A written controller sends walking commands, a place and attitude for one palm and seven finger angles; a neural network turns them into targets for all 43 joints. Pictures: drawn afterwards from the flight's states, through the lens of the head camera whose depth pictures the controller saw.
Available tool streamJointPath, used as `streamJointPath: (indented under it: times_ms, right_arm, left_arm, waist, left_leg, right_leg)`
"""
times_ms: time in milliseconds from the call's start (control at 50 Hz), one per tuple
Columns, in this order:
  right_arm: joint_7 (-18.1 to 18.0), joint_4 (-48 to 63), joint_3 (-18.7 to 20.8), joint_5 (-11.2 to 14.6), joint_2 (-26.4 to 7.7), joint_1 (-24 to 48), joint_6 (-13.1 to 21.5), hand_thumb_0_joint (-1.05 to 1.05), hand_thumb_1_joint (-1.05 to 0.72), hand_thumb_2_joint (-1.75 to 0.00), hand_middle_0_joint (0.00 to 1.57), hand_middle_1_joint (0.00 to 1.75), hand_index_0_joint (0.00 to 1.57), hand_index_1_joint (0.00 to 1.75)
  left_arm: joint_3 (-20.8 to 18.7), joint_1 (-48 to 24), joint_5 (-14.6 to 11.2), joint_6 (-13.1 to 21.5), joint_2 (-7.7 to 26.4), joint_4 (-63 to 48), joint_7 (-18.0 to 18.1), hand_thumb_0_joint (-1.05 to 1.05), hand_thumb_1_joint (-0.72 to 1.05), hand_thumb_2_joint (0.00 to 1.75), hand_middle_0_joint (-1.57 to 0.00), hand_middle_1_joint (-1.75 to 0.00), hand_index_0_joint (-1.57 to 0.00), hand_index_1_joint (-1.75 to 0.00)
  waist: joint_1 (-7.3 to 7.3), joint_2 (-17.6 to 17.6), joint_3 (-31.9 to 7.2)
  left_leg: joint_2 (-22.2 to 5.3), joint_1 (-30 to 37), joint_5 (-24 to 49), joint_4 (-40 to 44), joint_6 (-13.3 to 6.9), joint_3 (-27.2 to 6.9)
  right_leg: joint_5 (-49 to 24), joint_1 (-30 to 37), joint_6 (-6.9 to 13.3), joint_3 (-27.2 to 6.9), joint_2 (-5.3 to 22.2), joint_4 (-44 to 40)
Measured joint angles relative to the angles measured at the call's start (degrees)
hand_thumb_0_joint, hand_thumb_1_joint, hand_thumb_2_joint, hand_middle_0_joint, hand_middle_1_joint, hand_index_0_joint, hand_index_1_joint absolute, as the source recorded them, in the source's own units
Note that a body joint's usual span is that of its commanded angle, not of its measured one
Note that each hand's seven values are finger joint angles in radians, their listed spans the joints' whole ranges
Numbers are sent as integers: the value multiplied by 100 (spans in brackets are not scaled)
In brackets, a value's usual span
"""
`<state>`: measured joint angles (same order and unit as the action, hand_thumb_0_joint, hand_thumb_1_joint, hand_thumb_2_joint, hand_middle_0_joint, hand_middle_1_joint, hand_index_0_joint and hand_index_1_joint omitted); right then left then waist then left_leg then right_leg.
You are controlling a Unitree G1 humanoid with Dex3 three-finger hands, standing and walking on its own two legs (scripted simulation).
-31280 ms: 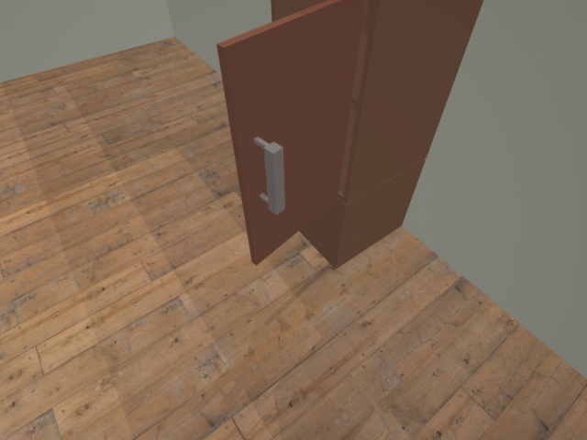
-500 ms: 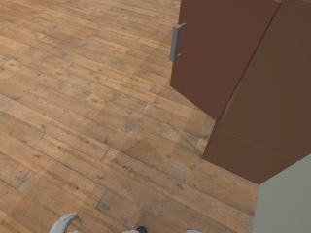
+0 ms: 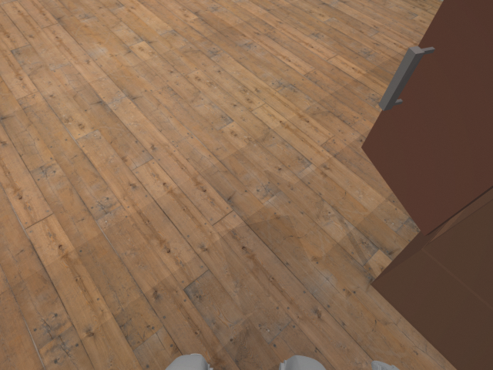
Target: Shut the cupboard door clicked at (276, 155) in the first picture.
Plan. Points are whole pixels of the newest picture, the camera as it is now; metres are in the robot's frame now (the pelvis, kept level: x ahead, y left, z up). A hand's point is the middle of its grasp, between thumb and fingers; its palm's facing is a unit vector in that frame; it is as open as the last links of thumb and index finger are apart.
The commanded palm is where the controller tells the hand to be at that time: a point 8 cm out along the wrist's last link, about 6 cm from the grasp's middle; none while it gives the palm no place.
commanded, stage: walk to a spot facing it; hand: left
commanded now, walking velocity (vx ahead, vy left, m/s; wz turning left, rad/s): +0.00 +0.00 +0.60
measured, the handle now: (406, 79) +0.79 -0.36 -0.01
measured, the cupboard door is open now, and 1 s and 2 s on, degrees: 69 69 69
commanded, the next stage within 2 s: turn to face it in 1.60 s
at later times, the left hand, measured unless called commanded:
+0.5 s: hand out of the picture +0.02 +0.18 -0.16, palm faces +0.35 -0.91 -0.22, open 7.4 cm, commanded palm none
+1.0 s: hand (111, 347) +0.15 +0.24 -0.13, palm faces +0.52 -0.81 -0.26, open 7.4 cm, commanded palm none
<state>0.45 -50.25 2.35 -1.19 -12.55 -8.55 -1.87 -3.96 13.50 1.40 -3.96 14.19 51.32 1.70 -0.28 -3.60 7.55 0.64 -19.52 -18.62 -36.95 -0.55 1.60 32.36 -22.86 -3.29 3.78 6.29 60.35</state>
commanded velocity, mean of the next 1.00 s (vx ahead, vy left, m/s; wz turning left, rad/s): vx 0.18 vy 0.00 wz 0.60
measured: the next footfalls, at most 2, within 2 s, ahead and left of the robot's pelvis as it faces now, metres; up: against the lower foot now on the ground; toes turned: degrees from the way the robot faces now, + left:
right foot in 0.18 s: +0.08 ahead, -0.15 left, +0.00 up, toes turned +3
left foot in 0.52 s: +0.01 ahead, +0.09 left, +0.00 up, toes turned +25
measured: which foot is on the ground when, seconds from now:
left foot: down 0.00-0.18, up 0.20-0.50, down 0.52-0.94, up 0.96-1.00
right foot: up 0.00-0.16, down 0.18-0.52, up 0.54-0.92, down 0.94-1.00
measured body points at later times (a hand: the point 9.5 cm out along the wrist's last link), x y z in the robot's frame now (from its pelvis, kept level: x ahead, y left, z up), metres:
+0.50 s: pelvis +0.02 -0.02 +0.01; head +0.06 +0.01 +0.45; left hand +0.00 +0.23 -0.14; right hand +0.18 -0.24 -0.13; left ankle -0.03 +0.07 -0.71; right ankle +0.04 -0.15 -0.72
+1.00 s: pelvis +0.15 +0.00 +0.00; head +0.18 +0.00 +0.45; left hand +0.12 +0.28 -0.11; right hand +0.25 -0.23 -0.15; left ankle -0.02 +0.06 -0.68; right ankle +0.24 -0.08 -0.72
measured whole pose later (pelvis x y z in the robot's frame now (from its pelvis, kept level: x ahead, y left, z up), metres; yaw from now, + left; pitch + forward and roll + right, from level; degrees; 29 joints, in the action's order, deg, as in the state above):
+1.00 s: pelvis +0.15 +0.00 +0.00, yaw +35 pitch +1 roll +0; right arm 0.2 -58.2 3.2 -1.0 -12.7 -21.4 -1.2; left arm -3.2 7.9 1.9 1.6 12.2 47.7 -1.2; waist 2.6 2.0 2.8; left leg 1.6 -15.1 -29.4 -52.1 -1.6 -6.0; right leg 14.2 -21.0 -0.1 6.0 3.5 35.4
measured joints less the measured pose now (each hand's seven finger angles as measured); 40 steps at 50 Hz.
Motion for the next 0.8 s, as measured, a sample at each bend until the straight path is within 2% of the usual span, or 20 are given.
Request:
streamJointPath:
  times_ms: [40,80,120,180,200,240,300,340,400,460,520,540,580,620,660,720,800]
  right_arm:
    - [-66,25,-23,-19,22,3,2,0,-91,-90,21,30,20,30]
    - [-101,10,-28,-36,15,2,-26,0,-91,-90,21,30,20,30]
    - [-109,-18,-18,-45,-5,-10,-75,0,-91,-90,21,30,20,30]
    - [-82,-48,17,-13,-22,-71,-170,0,-91,-90,21,30,21,30]
    - [-67,-61,55,11,-39,-75,-197,0,-91,-90,21,30,21,30]
    - [-26,-92,150,15,-121,-70,-268,0,-91,-90,21,30,20,30]
    - [40,-134,225,-7,-186,-73,-311,1,-91,-90,21,30,20,30]
    - [82,-124,231,4,-173,-83,-309,1,-91,-90,20,30,20,30]
    - [114,-97,202,27,-112,-127,-284,1,-91,-90,20,30,20,30]
    - [121,-106,149,47,-57,-149,-247,1,-91,-90,20,30,20,30]
    - [133,-71,79,37,-42,-188,-161,1,-91,-90,20,30,20,30]
    - [132,-75,69,12,-3,-185,-111,1,-91,-90,20,30,20,30]
    - [110,-68,17,-27,75,-221,-24,1,-91,-90,20,30,20,30]
    - [41,-41,-27,-45,122,-369,74,0,-91,-90,20,30,20,30]
    - [-31,-70,-60,-45,143,-544,154,0,-91,-90,21,30,20,30]
    - [-77,-214,-97,-33,158,-788,211,0,-91,-90,21,30,20,30]
    - [-71,-439,-95,-32,168,-1058,219,0,-91,-90,21,30,21,30]
  left_arm:
    - [-11,-87,-11,-36,-10,-7,-17,1,91,90,-20,-30,-20,-30]
    - [-13,-164,-19,-19,-43,-85,-53,1,91,90,-20,-30,-19,-30]
    - [-10,-227,-23,31,-79,-188,-82,1,91,90,-20,-30,-19,-30]
    - [-6,-200,1,174,-72,-379,-119,1,91,90,-20,-30,-19,-30]
    - [-6,-192,38,237,-84,-407,-106,1,91,90,-20,-30,-20,-30]
    - [53,-202,67,255,-171,-412,-81,1,91,90,-20,-30,-20,-30]
    - [82,-93,78,228,-288,-400,-42,1,91,90,-20,-30,-20,-30]
    - [88,-28,85,220,-321,-359,-24,1,91,90,-20,-30,-20,-30]
    - [85,-2,95,232,-331,-316,-23,1,91,90,-20,-30,-20,-30]
    - [69,-19,100,266,-313,-317,-41,1,91,90,-20,-30,-20,-30]
    - [31,66,54,271,-255,-309,-79,1,91,90,-21,-30,-20,-30]
    - [0,87,30,235,-200,-263,-99,1,91,90,-21,-30,-20,-30]
    - [-45,126,43,83,-106,-127,-112,1,91,90,-20,-30,-20,-30]
    - [-77,116,63,-4,-62,12,-144,1,91,90,-20,-30,-20,-30]
    - [-86,50,59,11,-43,65,-203,1,91,90,-20,-30,-20,-30]
    - [-82,-84,43,95,-31,6,-274,2,91,90,-20,-30,-19,-30]
    - [-69,-310,26,166,-32,-121,-326,1,91,90,-20,-30,-19,-30]
  waist:
    - [27,107,-17]
    - [41,241,-42]
    - [53,368,-86]
    - [34,431,-238]
    - [10,446,-273]
    - [29,559,-269]
    - [51,569,-311]
    - [103,489,-330]
    - [158,325,-313]
    - [104,189,-237]
    - [51,109,-234]
    - [37,13,-239]
    - [2,-83,-279]
    - [56,-44,-352]
    - [107,45,-387]
    - [134,162,-411]
    - [185,265,-443]
  left_leg:
    - [-17,76,117,180,49,-161]
    - [-39,138,209,310,85,-316]
    - [-53,154,241,343,143,-474]
    - [9,16,120,85,253,-678]
    - [51,-128,-205,-246,245,-716]
    - [143,-517,-865,-1469,189,-735]
    - [126,-897,-857,-2876,191,-453]
    - [34,-910,-764,-3032,242,-262]
    - [-103,-631,-800,-2271,295,-17]
    - [-169,-239,-835,-1205,266,156]
    - [-157,254,-271,81,119,246]
    - [-85,217,-201,43,4,238]
    - [-39,199,-283,-110,-149,233]
    - [-34,321,-265,59,-191,139]
    - [-20,505,-133,368,-170,3]
    - [8,815,49,841,-186,-186]
    - [41,1146,126,1239,-146,-410]
  right_leg:
    - [-143,-183,-16,-70,-113,67]
    - [-274,-216,-17,-123,-194,-311]
    - [-479,-116,-3,-154,-263,-932]
    - [-1175,297,19,-124,-313,-2209]
    - [-1299,303,124,-85,-300,-2275]
    - [-1277,337,295,114,-252,-2140]
    - [-1321,539,352,315,-149,-2378]
    - [-1399,661,341,437,-74,-2590]
    - [-1434,792,309,672,66,-2765]
    - [-1333,838,241,933,200,-2675]
    - [-1053,755,117,1163,345,-2241]
    - [-715,617,61,1056,397,-1867]
    - [-119,210,39,581,239,-882]
    - [-221,-155,45,301,66,-140]
    - [-604,-441,22,112,-32,233]
    - [-1081,-696,-39,-84,-73,140]
    - [-1458,-753,-103,-202,-60,-726]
